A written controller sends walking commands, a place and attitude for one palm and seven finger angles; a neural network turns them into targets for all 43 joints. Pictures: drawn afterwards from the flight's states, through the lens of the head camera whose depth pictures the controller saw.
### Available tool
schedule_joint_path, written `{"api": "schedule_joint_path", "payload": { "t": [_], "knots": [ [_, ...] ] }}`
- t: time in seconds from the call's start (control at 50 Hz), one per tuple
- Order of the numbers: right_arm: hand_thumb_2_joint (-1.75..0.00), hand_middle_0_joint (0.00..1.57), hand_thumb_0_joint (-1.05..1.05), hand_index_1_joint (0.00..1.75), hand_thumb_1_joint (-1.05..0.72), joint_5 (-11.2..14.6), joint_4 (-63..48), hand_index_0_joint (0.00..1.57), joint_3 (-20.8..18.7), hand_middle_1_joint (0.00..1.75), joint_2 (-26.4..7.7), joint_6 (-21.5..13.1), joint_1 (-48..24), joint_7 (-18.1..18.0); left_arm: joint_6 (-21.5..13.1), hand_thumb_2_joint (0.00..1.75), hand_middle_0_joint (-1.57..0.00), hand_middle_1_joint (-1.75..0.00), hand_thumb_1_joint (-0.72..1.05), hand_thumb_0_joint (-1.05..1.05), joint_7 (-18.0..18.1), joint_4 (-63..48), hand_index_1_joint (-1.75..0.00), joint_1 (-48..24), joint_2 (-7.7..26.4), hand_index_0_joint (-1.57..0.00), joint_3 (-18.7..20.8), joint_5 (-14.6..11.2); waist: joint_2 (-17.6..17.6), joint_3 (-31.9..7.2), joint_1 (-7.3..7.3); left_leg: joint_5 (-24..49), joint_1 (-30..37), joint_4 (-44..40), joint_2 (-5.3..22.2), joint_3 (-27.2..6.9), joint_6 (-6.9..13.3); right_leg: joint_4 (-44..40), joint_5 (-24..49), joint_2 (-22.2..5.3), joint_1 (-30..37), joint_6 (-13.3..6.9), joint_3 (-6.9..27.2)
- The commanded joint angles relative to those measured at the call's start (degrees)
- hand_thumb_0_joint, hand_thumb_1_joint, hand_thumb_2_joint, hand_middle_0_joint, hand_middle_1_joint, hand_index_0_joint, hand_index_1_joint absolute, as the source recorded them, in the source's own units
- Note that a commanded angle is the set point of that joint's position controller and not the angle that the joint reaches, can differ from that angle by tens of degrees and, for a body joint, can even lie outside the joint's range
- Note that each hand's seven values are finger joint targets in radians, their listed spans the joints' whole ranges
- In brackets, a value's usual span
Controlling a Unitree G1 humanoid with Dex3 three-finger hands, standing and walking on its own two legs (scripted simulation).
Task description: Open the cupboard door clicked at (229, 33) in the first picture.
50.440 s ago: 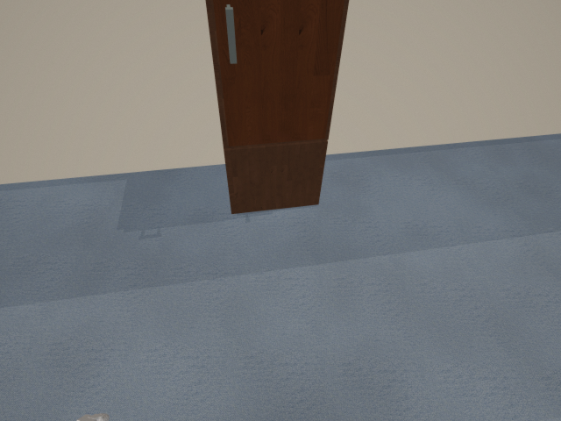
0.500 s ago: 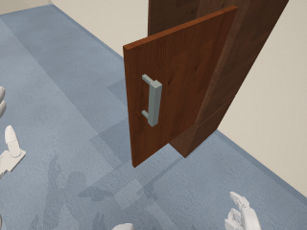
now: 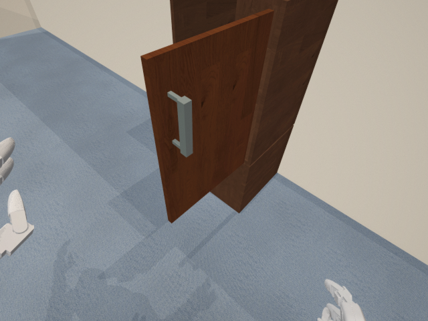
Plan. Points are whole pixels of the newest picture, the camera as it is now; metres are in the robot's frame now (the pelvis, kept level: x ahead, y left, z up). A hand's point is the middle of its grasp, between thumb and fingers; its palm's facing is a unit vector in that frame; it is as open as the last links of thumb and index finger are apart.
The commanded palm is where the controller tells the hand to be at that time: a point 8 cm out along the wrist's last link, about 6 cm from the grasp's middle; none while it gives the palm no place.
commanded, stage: stop stepping back and stand still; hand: left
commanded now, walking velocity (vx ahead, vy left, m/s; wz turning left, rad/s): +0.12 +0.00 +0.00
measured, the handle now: (179, 125) +0.50 +0.11 +0.09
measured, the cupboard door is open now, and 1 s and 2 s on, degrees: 88 88 88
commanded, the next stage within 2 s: let the arm hang, fingers relaxed in 0.48 s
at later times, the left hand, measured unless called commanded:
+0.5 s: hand (7, 252) +0.17 +0.27 +0.16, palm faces +0.48 -0.77 -0.42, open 7.4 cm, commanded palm +0.10 +0.29 +0.18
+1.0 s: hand out of the picture -0.04 +0.17 -0.17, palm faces +0.10 -0.97 -0.20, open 6.9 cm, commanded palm none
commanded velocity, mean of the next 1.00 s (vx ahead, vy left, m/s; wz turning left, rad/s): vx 0.05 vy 0.01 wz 0.00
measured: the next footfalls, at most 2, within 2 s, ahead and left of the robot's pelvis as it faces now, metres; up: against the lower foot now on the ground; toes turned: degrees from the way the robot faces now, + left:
none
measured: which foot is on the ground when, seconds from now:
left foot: down 0.00-1.00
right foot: down 0.00-1.00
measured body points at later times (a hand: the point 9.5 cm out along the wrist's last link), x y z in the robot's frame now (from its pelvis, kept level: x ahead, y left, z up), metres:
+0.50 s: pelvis -0.03 -0.01 +0.00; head -0.04 +0.00 +0.45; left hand +0.14 +0.30 +0.19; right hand +0.12 -0.24 -0.08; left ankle +0.00 +0.10 -0.73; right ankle -0.06 -0.11 -0.73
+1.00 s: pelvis -0.03 -0.02 +0.01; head -0.01 +0.00 +0.45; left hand -0.05 +0.22 -0.15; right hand +0.00 -0.25 -0.14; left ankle +0.00 +0.10 -0.73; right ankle -0.06 -0.11 -0.73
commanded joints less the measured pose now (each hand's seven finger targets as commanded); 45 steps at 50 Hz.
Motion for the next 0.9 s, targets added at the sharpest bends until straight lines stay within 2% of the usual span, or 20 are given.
{"api": "schedule_joint_path", "payload": {
  "t": [0.0,0.04,0.08,0.14,0.18,0.22,0.26,0.3,0.34,0.4,0.46,0.54,0.56,0.58,0.62,0.66,0.68,0.72,0.78,0.88],
  "knots": [
    [-0.9,0.2,0.0,0.3,-0.9,-0.9,-9.1,0.2,-1.5,0.3,-7.0,-4.9,-5.8,-0.9,-3.8,0.9,-0.2,-0.3,0.9,0.0,1.4,-10.4,-0.3,-2.7,9.4,-0.2,7.6,0.1,13.0,-4.7,0.87,5.7,8.2,-14.2,9.1,-12.9,1.2,-2.4,4.6,-1.1,-2.5,1.3,0.2],
    [-0.9,0.2,0.0,0.3,-0.9,-1.2,-9.1,0.2,-1.8,0.3,-7.2,-5.4,-6.6,-0.9,-4.4,0.9,-0.2,-0.3,0.9,0.0,1.4,-11.9,-0.3,-4.1,9.8,-0.2,8.0,0.8,12.9,-1.8,1.11,-13.3,1.3,-19.6,8.7,-12.8,1.0,-3.9,0.4,-0.7,0.7,0.7,0.0],
    [-0.9,0.2,0.0,0.3,-0.9,-1.2,-9.3,0.2,-1.9,0.3,-6.7,-5.2,-6.0,-0.5,-4.1,0.9,-0.2,-0.3,0.9,0.0,1.4,-8.8,-0.3,-2.1,7.3,-0.2,6.6,1.2,11.1,0.5,0.92,-20.4,-3.8,-20.5,6.6,-9.6,-0.3,-6.5,-2.3,-0.4,2.6,0.0,-0.8],
    [-0.9,0.2,0.0,0.3,-0.9,-1.6,-9.3,0.2,-2.6,0.3,-6.6,-4.7,-6.1,-0.2,-4.0,0.9,-0.2,-0.3,0.9,0.0,1.2,-7.6,-0.3,-1.0,8.3,-0.2,7.4,1.2,4.2,-0.5,0.88,-13.8,0.0,-11.4,2.9,-4.2,-1.7,-13.7,-8.1,-3.3,-2.0,-1.9,2.7],
    [-0.9,0.2,0.0,0.3,-0.9,-1.5,-8.2,0.2,-3.2,0.3,-6.7,-4.0,-5.4,-0.2,-4.0,0.9,-0.2,-0.3,0.9,0.0,1.3,-7.1,-0.3,-2.5,7.7,-0.2,6.4,0.9,-4.9,-0.5,0.32,-6.2,5.8,7.2,0.5,-1.1,-2.2,-19.6,-16.2,-12.0,-13.4,-6.2,13.7],
    [-0.9,0.2,0.0,0.3,-0.9,-1.4,-7.0,0.2,-3.2,0.3,-6.8,-3.6,-4.8,-0.1,-3.8,0.9,-0.2,-0.3,0.9,0.0,1.7,-7.2,-0.3,-6.7,7.1,-0.2,5.4,1.1,-5.6,1.0,0.01,-5.2,1.6,15.9,1.2,-0.7,-1.9,-18.9,-14.9,-16.5,-14.4,-8.7,17.6],
    [-0.9,0.2,0.0,0.3,-0.9,-1.4,-6.5,0.2,-2.6,0.3,-6.5,-4.3,-5.2,-0.4,-3.9,0.9,-0.2,-0.3,0.9,0.0,2.0,-6.3,-0.3,-11.3,7.9,-0.2,5.3,1.4,-4.5,2.5,-0.33,-7.3,2.8,8.7,3.1,-1.0,-0.9,-15.7,-11.1,-15.6,-13.1,-7.2,13.7],
    [-0.9,0.2,0.0,0.3,-0.9,-1.3,-6.6,0.2,-2.3,0.3,-6.6,-4.8,-5.1,-0.8,-4.2,0.9,-0.2,-0.3,0.9,0.0,2.1,-5.4,-0.3,-11.8,7.6,-0.2,5.2,1.8,0.3,2.5,-0.06,-6.4,7.6,-2.6,2.7,-0.5,0.2,-10.3,-7.0,-10.6,-11.2,-4.4,9.3],
    [-0.9,0.2,0.0,0.3,-0.9,-1.1,-8.0,0.2,-2.8,0.3,-7.7,-5.2,-6.2,-1.0,-4.6,0.9,-0.2,-0.3,0.9,0.0,2.0,-6.6,-0.3,-11.2,7.5,-0.2,5.5,1.6,6.9,1.8,0.74,-4.2,9.7,-7.3,7.0,-7.2,2.3,-4.1,1.3,-4.8,-10.5,-1.4,5.4],
    [-0.9,0.2,0.0,0.3,-0.9,-1.5,-7.6,0.2,-1.4,0.3,-6.2,-5.3,-6.0,-0.4,-5.2,0.9,-0.2,-0.3,0.9,0.0,1.6,-8.5,-0.3,-10.4,7.7,-0.2,6.2,2.2,11.8,2.4,0.45,-17.9,0.8,-17.8,11.4,-16.9,4.0,3.1,0.0,-1.0,-4.8,0.8,-0.6],
    [-0.9,0.2,0.0,0.3,-0.9,-1.6,-7.9,0.2,-1.5,0.3,-5.9,-6.4,-5.6,-0.1,-5.6,0.9,-0.2,-0.3,0.9,0.0,1.6,-9.9,-0.3,-7.8,7.4,-0.2,6.4,2.2,8.6,-0.4,1.12,-7.3,1.3,-14.2,9.7,-11.5,3.0,-2.1,5.7,-2.1,0.1,0.5,-0.2],
    [-0.9,0.2,0.0,0.3,-0.9,-1.2,-7.8,0.2,-2.1,0.3,-6.1,-6.1,-4.4,0.9,-5.5,0.9,-0.2,-0.3,0.9,0.0,1.3,-7.4,-0.3,-1.7,6.9,-0.2,6.8,1.2,1.9,-6.7,0.7,11.4,6.7,-2.3,4.6,-2.3,-0.5,-6.1,24.4,-6.5,2.6,-1.3,6.3],
    [-0.9,0.2,0.0,0.3,-0.9,-0.9,5.7,0.2,-4.9,0.3,-13.4,-6.6,-6.4,5.5,4.6,0.9,-0.2,-0.3,0.9,0.0,-6.6,37.1,-0.3,-6.5,-2.5,-0.2,-16.2,6.6,-0.1,-5.0,-1.22,19.8,2.1,8.6,5.3,-1.8,-0.6,2.6,39.2,-11.8,-2.2,-2.5,3.4],
    [-0.9,0.2,0.0,0.3,-0.9,-0.9,5.8,0.2,-5.0,0.3,-9.0,-3.3,-1.1,5.4,8.7,0.9,-0.2,-0.3,0.9,0.0,-7.5,38.4,-0.3,-6.7,-5.4,-0.2,-16.3,5.6,0.2,-8.0,-0.86,16.9,5.8,7.0,5.0,-1.4,-1.4,2.4,36.8,-11.4,-4.0,-3.6,5.8],
    [-0.9,0.2,0.0,0.3,-0.9,-1.4,5.3,0.2,-3.2,0.3,-7.7,0.2,-0.8,5.0,9.9,0.9,-0.2,-0.3,0.9,0.0,-8.0,42.3,-0.3,-10.7,-6.2,-0.2,-17.5,5.5,-3.5,-5.5,-0.29,9.4,3.2,4.4,5.2,-3.7,0.4,1.6,19.0,-9.3,-7.5,-2.8,2.8],
    [-0.9,0.2,0.0,0.3,-0.9,-2.3,4.8,0.2,-2.7,0.3,-8.6,1.7,-2.2,4.7,9.9,0.9,-0.2,-0.3,0.9,0.0,-8.1,48.5,-0.3,-13.8,-5.6,-0.2,-18.0,5.5,-11.8,-3.1,0.55,11.8,0.8,3.7,5.3,-5.7,1.6,0.5,18.2,-8.4,-5.7,-2.6,2.6],
    [-0.9,0.2,0.0,0.3,-0.9,-2.5,5.5,0.2,-2.8,0.3,-9.1,2.2,-3.1,4.6,9.8,0.9,-0.2,-0.3,0.9,0.0,-8.0,52.2,-0.3,-15.6,-4.7,-0.2,-18.1,5.5,-12.0,-3.0,0.52,13.5,1.3,3.8,4.6,-5.4,1.4,0.1,20.3,-9.2,-5.0,-3.1,3.1],
    [-0.9,0.2,0.0,0.3,-0.9,-2.7,8.0,0.2,-2.4,0.3,-8.5,3.3,-3.4,4.3,10.2,0.9,-0.2,-0.3,0.9,0.0,-7.5,59.7,-0.3,-18.5,-4.2,-0.2,-18.7,5.1,-9.9,-2.9,0.21,14.3,4.0,1.9,3.8,-4.6,0.7,-1.1,21.0,-9.5,-3.7,-3.3,3.4],
    [-0.9,0.2,0.0,0.3,-0.9,-2.9,12.4,0.2,-1.1,0.3,-6.3,4.3,-3.3,4.0,10.6,0.9,-0.2,-0.3,0.9,0.0,-7.0,70.8,-0.3,-19.1,-5.7,-0.2,-20.3,4.4,3.9,0.1,0.86,13.4,4.2,-4.4,5.0,-6.5,0.8,-2.7,13.6,-7.2,-1.9,-1.8,2.8],
    [-0.9,0.2,0.0,0.3,-0.9,-2.6,18.5,0.2,-0.9,0.3,-3.7,4.8,-0.3,3.0,9.9,0.9,-0.2,-0.3,0.9,0.0,-6.8,83.4,-0.3,-15.9,-8.4,-0.2,-20.2,4.1,10.5,-1.2,0.87,8.5,6.9,-6.5,4.9,-5.8,0.5,-7.8,12.6,-7.5,1.5,-2.7,3.2]
  ]
}}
